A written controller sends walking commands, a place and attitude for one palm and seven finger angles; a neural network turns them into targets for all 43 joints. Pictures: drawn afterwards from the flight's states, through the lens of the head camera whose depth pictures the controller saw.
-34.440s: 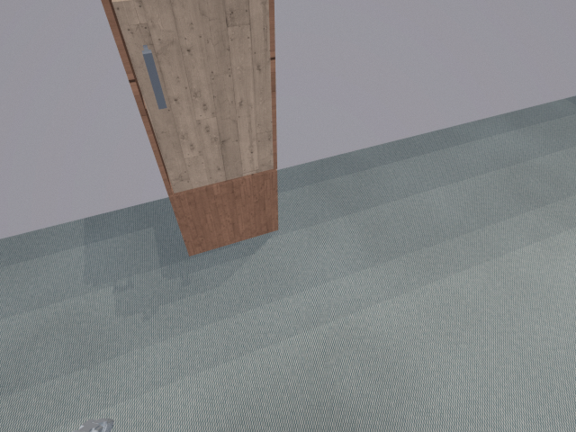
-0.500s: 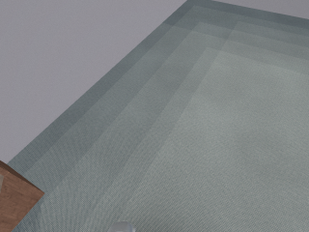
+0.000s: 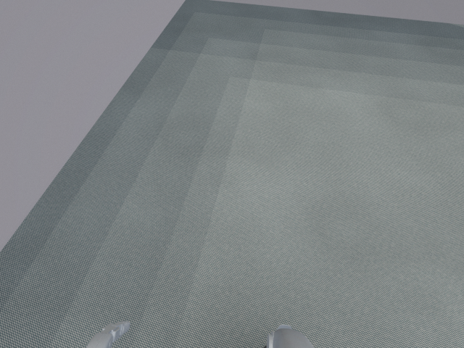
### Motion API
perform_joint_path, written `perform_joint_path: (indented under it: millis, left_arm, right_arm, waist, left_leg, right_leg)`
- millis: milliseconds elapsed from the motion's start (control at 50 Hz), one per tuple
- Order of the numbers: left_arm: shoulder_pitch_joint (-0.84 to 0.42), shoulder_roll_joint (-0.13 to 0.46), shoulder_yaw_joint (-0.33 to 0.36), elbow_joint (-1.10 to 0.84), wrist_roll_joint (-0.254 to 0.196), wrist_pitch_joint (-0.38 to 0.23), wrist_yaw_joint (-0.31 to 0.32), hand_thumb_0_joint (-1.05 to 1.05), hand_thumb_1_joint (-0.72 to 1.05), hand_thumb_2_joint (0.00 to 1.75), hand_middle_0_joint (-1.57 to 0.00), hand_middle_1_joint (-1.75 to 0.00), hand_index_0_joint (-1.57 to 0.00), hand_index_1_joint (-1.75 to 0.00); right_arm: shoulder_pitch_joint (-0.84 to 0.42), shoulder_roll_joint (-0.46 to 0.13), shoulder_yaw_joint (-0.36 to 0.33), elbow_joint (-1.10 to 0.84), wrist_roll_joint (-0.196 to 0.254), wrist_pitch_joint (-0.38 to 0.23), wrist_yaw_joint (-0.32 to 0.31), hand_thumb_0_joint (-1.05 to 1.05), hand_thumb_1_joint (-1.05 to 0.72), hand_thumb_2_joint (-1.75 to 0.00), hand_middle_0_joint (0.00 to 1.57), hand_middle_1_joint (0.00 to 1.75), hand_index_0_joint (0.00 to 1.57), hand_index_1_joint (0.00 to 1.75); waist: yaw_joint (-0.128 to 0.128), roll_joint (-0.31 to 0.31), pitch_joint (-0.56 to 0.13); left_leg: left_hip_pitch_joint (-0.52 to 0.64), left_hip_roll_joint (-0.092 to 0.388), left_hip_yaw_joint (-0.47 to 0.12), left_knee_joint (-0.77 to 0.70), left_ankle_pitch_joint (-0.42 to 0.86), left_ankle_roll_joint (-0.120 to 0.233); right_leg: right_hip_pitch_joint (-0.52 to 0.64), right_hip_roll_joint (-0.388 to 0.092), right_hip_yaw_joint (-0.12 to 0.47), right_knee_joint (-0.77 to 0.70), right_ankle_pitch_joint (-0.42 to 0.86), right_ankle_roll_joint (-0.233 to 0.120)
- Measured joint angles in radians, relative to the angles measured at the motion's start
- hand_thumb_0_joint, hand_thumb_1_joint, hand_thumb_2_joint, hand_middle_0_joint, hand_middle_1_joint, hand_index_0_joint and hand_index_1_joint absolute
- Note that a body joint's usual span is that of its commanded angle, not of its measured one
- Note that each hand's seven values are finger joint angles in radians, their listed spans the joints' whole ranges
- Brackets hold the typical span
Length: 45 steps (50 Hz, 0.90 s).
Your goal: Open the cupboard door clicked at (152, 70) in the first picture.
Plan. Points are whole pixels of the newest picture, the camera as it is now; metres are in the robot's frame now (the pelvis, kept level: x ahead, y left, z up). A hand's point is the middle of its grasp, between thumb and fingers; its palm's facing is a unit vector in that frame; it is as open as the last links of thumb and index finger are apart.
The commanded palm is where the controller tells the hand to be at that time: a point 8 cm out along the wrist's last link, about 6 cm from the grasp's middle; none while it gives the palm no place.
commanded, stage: walk to a spot facing it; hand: left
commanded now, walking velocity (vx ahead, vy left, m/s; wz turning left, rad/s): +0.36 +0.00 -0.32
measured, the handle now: out of the picture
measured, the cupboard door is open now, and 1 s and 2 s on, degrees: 46 46 46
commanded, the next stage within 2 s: turn to face it in 0.54 s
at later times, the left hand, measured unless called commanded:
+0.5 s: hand (168, 299) +0.24 +0.15 -0.19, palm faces -0.02 -0.98 -0.19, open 7.3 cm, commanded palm none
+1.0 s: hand (203, 183) +0.54 +0.10 -0.17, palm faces +0.02 -0.98 -0.21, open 7.3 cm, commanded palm none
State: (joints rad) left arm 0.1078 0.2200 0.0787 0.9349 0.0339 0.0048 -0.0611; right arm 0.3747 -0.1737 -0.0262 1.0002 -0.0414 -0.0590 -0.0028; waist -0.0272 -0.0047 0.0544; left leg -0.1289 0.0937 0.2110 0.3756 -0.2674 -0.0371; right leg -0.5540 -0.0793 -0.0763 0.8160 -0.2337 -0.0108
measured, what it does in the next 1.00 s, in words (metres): walks ahead: right foot, then left foot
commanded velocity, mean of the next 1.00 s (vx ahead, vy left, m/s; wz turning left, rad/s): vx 0.20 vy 0.00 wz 0.12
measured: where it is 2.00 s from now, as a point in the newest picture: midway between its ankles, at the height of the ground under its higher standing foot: (264, 261)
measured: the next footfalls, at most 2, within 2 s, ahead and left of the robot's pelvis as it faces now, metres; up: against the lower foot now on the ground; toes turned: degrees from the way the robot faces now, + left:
right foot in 0.10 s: +0.16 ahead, -0.13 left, +0.00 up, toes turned -8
left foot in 0.52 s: +0.42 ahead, +0.06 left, +0.00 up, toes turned +1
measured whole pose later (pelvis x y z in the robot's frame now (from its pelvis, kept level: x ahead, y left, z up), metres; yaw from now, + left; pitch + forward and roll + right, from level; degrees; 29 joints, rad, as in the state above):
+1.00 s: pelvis +0.43 -0.08 -0.01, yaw +2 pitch +1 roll +1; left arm 0.14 0.17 0.05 0.98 0.03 -0.04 0.02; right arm 0.33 -0.17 -0.05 1.09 -0.01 0.04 0.00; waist -0.04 -0.01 0.05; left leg -0.41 0.04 0.08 1.00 -0.53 -0.04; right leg -0.28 -0.12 -0.18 0.56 -0.28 0.00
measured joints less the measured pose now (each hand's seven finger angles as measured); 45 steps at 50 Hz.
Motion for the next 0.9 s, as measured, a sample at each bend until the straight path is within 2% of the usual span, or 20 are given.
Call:
perform_joint_path:
  millis: [80, 100, 140, 180, 200, 280, 340, 480, 500, 520, 540, 560, 600, 620, 660, 720, 780, 840, 860, 900]
  left_arm:
    - [-0.049, 0.003, -0.005, -0.018, 0.001, -0.011, 0.0, 0.01, 0.91, 0.89, -0.19, -0.3, -0.2, -0.29]
    - [-0.056, 0.009, -0.008, -0.025, 0.002, -0.026, 0.002, 0.01, 0.91, 0.89, -0.19, -0.3, -0.2, -0.3]
    - [-0.067, 0.0, -0.009, -0.025, -0.008, -0.054, 0.019, 0.0, 0.91, 0.89, -0.19, -0.3, -0.2, -0.3]
    - [-0.048, -0.016, -0.015, -0.018, -0.016, -0.06, 0.036, 0.0, 0.91, 0.89, -0.19, -0.3, -0.2, -0.3]
    - [-0.031, -0.024, -0.018, -0.009, -0.018, -0.059, 0.043, 0.0, 0.91, 0.89, -0.19, -0.3, -0.2, -0.3]
    - [0.051, -0.047, -0.018, 0.046, -0.022, -0.064, 0.058, 0.0, 0.92, 0.89, -0.2, -0.3, -0.2, -0.3]
    - [0.103, -0.032, -0.009, 0.08, -0.022, -0.075, 0.061, -0.01, 0.95, 0.89, -0.2, -0.3, -0.21, -0.3]
    - [0.223, -0.024, -0.025, 0.164, -0.018, -0.074, 0.057, -0.01, 0.93, 0.89, -0.2, -0.3, -0.2, -0.3]
    - [0.243, -0.026, -0.026, 0.174, -0.019, -0.072, 0.058, 0.0, 0.93, 0.89, -0.2, -0.3, -0.2, -0.3]
    - [0.266, -0.033, -0.026, 0.181, -0.021, -0.067, 0.058, 0.0, 0.92, 0.89, -0.2, -0.3, -0.2, -0.3]
    - [0.275, -0.036, -0.027, 0.189, -0.024, -0.058, 0.056, 0.0, 0.92, 0.89, -0.2, -0.3, -0.2, -0.3]
    - [0.277, -0.035, -0.028, 0.195, -0.024, -0.049, 0.055, 0.0, 0.92, 0.89, -0.2, -0.3, -0.2, -0.3]
    - [0.265, -0.033, -0.028, 0.2, -0.019, -0.034, 0.054, 0.0, 0.92, 0.89, -0.2, -0.3, -0.2, -0.3]
    - [0.251, -0.033, -0.025, 0.197, -0.015, -0.028, 0.051, 0.01, 0.92, 0.89, -0.19, -0.3, -0.2, -0.3]
    - [0.217, -0.036, -0.021, 0.176, -0.01, -0.021, 0.045, 0.01, 0.91, 0.89, -0.19, -0.3, -0.2, -0.3]
    - [0.166, -0.05, -0.023, 0.137, -0.008, -0.022, 0.043, 0.01, 0.91, 0.89, -0.19, -0.3, -0.2, -0.29]
    - [0.116, -0.048, -0.026, 0.112, -0.005, -0.027, 0.053, 0.01, 0.93, 0.89, -0.19, -0.3, -0.2, -0.3]
    - [0.078, -0.029, -0.028, 0.09, -0.006, -0.034, 0.052, 0.01, 0.94, 0.89, -0.19, -0.3, -0.2, -0.3]
    - [0.073, -0.018, -0.029, 0.08, -0.006, -0.039, 0.052, 0.01, 0.93, 0.89, -0.19, -0.3, -0.2, -0.3]
    - [0.047, -0.03, -0.027, 0.076, -0.006, -0.04, 0.059, 0.01, 0.93, 0.89, -0.19, -0.3, -0.2, -0.3]
  right_arm:
    - [0.066, -0.017, -0.006, 0.035, -0.001, 0.02, 0.005, 0.0, -0.91, -0.9, 0.2, 0.3, 0.2, 0.3]
    - [0.084, -0.016, -0.005, 0.045, 0.004, 0.026, 0.008, 0.0, -0.91, -0.9, 0.2, 0.3, 0.2, 0.3]
    - [0.063, -0.025, -0.007, 0.074, 0.015, 0.048, 0.011, 0.01, -0.91, -0.9, 0.2, 0.3, 0.2, 0.3]
    - [0.022, -0.032, -0.014, 0.087, 0.018, 0.059, 0.009, 0.01, -0.91, -0.9, 0.2, 0.3, 0.2, 0.3]
    - [0.0, -0.034, -0.017, 0.085, 0.017, 0.059, 0.008, 0.01, -0.91, -0.9, 0.2, 0.3, 0.2, 0.3]
    - [-0.077, -0.023, -0.024, 0.043, 0.013, 0.05, 0.01, 0.01, -0.91, -0.9, 0.19, 0.3, 0.19, 0.3]
    - [-0.128, -0.011, -0.026, 0.015, 0.012, 0.041, 0.019, 0.01, -0.91, -0.9, 0.19, 0.3, 0.19, 0.3]
    - [-0.249, -0.003, -0.018, -0.019, 0.016, 0.025, 0.033, 0.0, -0.91, -0.9, 0.19, 0.3, 0.19, 0.3]
    - [-0.261, -0.004, -0.015, -0.025, 0.015, 0.016, 0.031, 0.0, -0.91, -0.9, 0.19, 0.3, 0.19, 0.3]
    - [-0.269, -0.011, -0.011, -0.034, 0.01, 0.004, 0.029, 0.0, -0.91, -0.9, 0.19, 0.3, 0.19, 0.3]
    - [-0.277, -0.01, -0.011, -0.04, 0.004, -0.008, 0.023, 0.0, -0.9, -0.9, 0.19, 0.3, 0.19, 0.3]
    - [-0.281, -0.006, -0.009, -0.045, 0.002, -0.014, 0.018, 0.0, -0.9, -0.9, 0.19, 0.3, 0.19, 0.3]
    - [-0.263, 0.003, -0.005, -0.05, 0.002, -0.017, 0.01, 0.0, -0.91, -0.9, 0.19, 0.3, 0.2, 0.3]
    - [-0.247, 0.008, -0.004, -0.047, 0.003, -0.018, 0.005, 0.0, -0.91, -0.9, 0.19, 0.3, 0.2, 0.3]
    - [-0.211, 0.016, -0.001, -0.031, 0.005, -0.02, -0.002, 0.0, -0.91, -0.9, 0.19, 0.3, 0.2, 0.3]
    - [-0.155, 0.009, -0.013, 0.003, 0.014, -0.017, -0.018, -0.01, -0.93, -0.9, 0.2, 0.3, 0.2, 0.3]
    - [-0.1, -0.004, -0.011, 0.039, 0.015, 0.001, -0.015, -0.01, -0.94, -0.9, 0.2, 0.3, 0.2, 0.3]
    - [-0.041, 0.003, -0.008, 0.074, 0.018, 0.031, -0.009, -0.01, -0.93, -0.9, 0.2, 0.3, 0.2, 0.3]
    - [-0.019, 0.01, -0.006, 0.081, 0.02, 0.041, -0.006, 0.0, -0.93, -0.9, 0.2, 0.3, 0.2, 0.3]
    - [-0.008, 0.002, -0.011, 0.097, 0.021, 0.068, 0.001, 0.0, -0.92, -0.9, 0.2, 0.3, 0.2, 0.3]
  waist:
    - [-0.034, 0.018, 0.008]
    - [-0.037, 0.009, 0.005]
    - [-0.032, 0.022, 0.03]
    - [-0.035, 0.03, 0.042]
    - [-0.036, 0.031, 0.04]
    - [-0.033, 0.012, 0.014]
    - [-0.012, 0.003, -0.002]
    - [0.04, -0.011, 0.002]
    - [0.044, -0.015, 0.003]
    - [0.049, -0.004, -0.001]
    - [0.048, -0.006, 0.002]
    - [0.049, -0.017, 0.007]
    - [0.052, -0.03, 0.002]
    - [0.054, -0.033, -0.001]
    - [0.058, -0.032, -0.004]
    - [0.05, -0.016, -0.009]
    - [0.023, -0.001, -0.014]
    - [0.002, -0.006, -0.02]
    - [-0.002, -0.024, -0.029]
    - [-0.006, 0.003, -0.023]
  left_leg:
    - [0.052, 0.031, 0.027, 0.069, -0.099, -0.041]
    - [0.028, 0.041, 0.029, 0.159, -0.141, -0.037]
    - [-0.081, 0.046, -0.052, 0.474, -0.235, -0.018]
    - [-0.199, 0.032, -0.114, 0.703, -0.204, -0.01]
    - [-0.246, 0.032, -0.125, 0.744, -0.173, -0.012]
    - [-0.367, 0.037, -0.128, 0.646, -0.073, -0.023]
    - [-0.408, 0.034, -0.131, 0.522, -0.001, -0.023]
    - [-0.352, -0.013, -0.103, 0.254, 0.061, 0.011]
    - [-0.321, -0.026, -0.093, 0.209, 0.076, 0.023]
    - [-0.294, -0.025, -0.098, 0.174, 0.121, 0.052]
    - [-0.297, -0.024, -0.09, 0.209, 0.144, 0.074]
    - [-0.294, -0.026, -0.076, 0.248, 0.112, 0.084]
    - [-0.263, -0.033, -0.055, 0.26, 0.044, 0.085]
    - [-0.241, -0.038, -0.049, 0.241, 0.031, 0.081]
    - [-0.191, -0.045, -0.042, 0.178, 0.04, 0.069]
    - [-0.124, -0.051, -0.045, 0.087, 0.056, 0.069]
    - [-0.088, -0.05, -0.071, 0.062, 0.042, 0.057]
    - [-0.083, -0.054, -0.107, 0.117, -0.015, 0.032]
    - [-0.092, -0.067, -0.113, 0.15, -0.044, 0.023]
    - [-0.13, -0.058, -0.141, 0.264, -0.15, 0.017]
  right_leg:
    - [0.098, 0.021, -0.031, -0.185, 0.002, -0.022]
    - [0.13, 0.023, -0.025, -0.221, -0.006, -0.045]
    - [0.135, 0.043, -0.028, -0.156, -0.032, -0.061]
    - [0.184, 0.062, -0.031, -0.178, -0.051, -0.061]
    - [0.216, 0.071, -0.03, -0.213, -0.045, -0.055]
    - [0.334, 0.097, -0.018, -0.362, -0.023, -0.064]
    - [0.41, 0.114, -0.009, -0.437, -0.027, -0.064]
    - [0.564, 0.119, 0.012, -0.455, -0.137, -0.036]
    - [0.569, 0.112, 0.017, -0.416, -0.173, -0.029]
    - [0.545, 0.115, 0.021, -0.328, -0.213, -0.025]
    - [0.491, 0.108, 0.023, -0.169, -0.249, -0.025]
    - [0.424, 0.1, 0.038, 0.01, -0.269, -0.03]
    - [0.286, 0.085, 0.05, 0.291, -0.238, -0.031]
    - [0.225, 0.072, 0.048, 0.369, -0.202, -0.027]
    - [0.127, 0.043, 0.043, 0.409, -0.137, -0.015]
    - [0.061, 0.003, 0.028, 0.244, -0.081, 0.008]
    - [0.083, -0.013, 0.009, 0.001, -0.039, 0.026]
    - [0.159, -0.008, -0.004, -0.192, 0.024, 0.039]
    - [0.191, -0.017, 0.002, -0.25, 0.022, 0.032]
    - [0.193, -0.011, -0.022, -0.213, -0.029, 0.015]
